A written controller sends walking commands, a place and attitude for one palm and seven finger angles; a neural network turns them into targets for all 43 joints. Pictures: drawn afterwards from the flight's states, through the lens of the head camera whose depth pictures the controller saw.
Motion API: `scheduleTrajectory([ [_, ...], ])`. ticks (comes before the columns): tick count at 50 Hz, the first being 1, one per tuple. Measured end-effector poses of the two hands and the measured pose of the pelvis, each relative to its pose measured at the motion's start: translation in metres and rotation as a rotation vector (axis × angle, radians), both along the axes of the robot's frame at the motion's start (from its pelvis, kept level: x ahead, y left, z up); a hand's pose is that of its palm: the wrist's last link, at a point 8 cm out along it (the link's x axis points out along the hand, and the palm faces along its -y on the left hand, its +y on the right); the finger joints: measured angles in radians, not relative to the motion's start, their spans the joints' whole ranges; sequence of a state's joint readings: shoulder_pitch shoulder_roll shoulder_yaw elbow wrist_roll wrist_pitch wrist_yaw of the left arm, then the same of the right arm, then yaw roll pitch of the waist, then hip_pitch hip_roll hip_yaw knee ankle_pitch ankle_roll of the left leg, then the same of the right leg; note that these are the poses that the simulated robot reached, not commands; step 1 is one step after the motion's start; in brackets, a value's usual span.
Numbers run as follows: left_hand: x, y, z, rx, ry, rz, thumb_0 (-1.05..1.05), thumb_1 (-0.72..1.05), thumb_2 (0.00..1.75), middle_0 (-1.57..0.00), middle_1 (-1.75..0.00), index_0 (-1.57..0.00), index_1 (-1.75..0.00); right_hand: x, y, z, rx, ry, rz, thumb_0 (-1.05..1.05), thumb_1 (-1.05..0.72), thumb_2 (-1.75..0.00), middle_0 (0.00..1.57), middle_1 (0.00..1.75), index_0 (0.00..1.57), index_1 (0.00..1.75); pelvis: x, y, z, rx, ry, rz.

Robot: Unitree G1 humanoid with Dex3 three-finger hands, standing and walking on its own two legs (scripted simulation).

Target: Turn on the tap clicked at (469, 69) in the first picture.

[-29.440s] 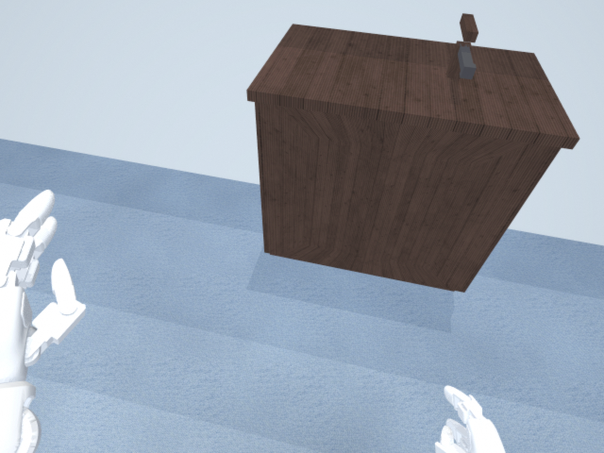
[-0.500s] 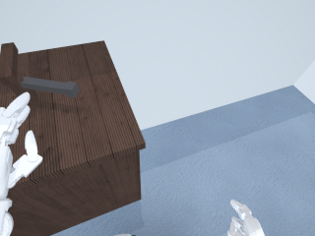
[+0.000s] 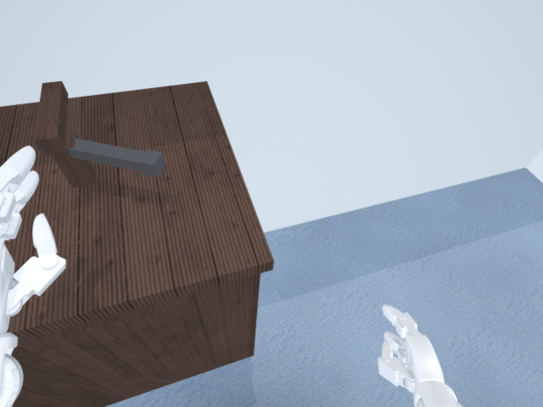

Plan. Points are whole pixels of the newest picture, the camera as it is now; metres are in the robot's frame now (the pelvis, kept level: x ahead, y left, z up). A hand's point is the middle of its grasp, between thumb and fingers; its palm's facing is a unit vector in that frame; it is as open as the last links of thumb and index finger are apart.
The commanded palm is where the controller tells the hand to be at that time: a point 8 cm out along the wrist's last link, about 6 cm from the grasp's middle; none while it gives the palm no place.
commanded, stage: look again from close up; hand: left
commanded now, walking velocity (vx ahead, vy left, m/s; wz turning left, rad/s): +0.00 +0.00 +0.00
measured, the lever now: (152, 163) +0.42 +0.23 +0.10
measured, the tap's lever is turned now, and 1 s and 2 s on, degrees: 60 60 60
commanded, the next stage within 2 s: turn the palm inward beside the body in 0.36 s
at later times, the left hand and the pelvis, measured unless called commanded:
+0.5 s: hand (53, 259) +0.22 +0.25 +0.16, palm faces +0.40 -0.81 -0.43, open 7.4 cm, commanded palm +0.15 +0.28 +0.17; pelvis -0.01 -0.01 +0.00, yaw +2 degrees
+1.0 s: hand (81, 304) +0.18 +0.21 +0.15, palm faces +0.56 -0.77 -0.30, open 7.4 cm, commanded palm +0.13 +0.25 +0.17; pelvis +0.00 -0.07 -0.01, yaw +6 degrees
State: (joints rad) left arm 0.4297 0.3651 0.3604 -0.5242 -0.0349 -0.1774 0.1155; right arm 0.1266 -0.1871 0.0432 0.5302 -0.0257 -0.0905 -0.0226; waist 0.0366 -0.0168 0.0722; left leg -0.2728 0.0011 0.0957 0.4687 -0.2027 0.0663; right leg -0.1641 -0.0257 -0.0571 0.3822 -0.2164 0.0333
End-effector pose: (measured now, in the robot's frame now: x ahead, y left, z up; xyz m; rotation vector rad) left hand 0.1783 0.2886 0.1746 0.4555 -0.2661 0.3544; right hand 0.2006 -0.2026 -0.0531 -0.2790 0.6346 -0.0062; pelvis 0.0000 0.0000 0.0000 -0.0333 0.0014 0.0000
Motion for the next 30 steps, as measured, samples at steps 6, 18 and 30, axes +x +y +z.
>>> scheduleTrajectory([
  [6,-0.004,0.001,-0.003,-0.029,0.000,0.019,0.01,0.89,0.90,-0.21,-0.31,-0.21,-0.30,-0.014,-0.009,-0.002,-0.015,0.026,-0.029,0.01,-0.90,-0.90,0.21,0.30,0.20,0.30,-0.001,-0.001,0.001,-0.001,-0.005,-0.001],
  [18,-0.006,-0.004,-0.008,-0.044,0.022,0.009,0.01,0.89,0.90,-0.21,-0.31,-0.21,-0.30,-0.047,-0.025,-0.012,-0.032,0.088,-0.101,0.01,-0.90,-0.90,0.21,0.30,0.20,0.30,-0.005,-0.002,0.001,-0.001,-0.011,0.002],
  [30,0.011,0.016,0.018,-0.083,-0.058,0.072,0.01,0.89,0.90,-0.21,-0.31,-0.21,-0.30,-0.043,-0.014,-0.026,0.018,0.101,0.054,0.01,-0.90,-0.90,0.21,0.30,0.20,0.30,-0.010,-0.014,-0.002,0.035,-0.038,0.038],
])
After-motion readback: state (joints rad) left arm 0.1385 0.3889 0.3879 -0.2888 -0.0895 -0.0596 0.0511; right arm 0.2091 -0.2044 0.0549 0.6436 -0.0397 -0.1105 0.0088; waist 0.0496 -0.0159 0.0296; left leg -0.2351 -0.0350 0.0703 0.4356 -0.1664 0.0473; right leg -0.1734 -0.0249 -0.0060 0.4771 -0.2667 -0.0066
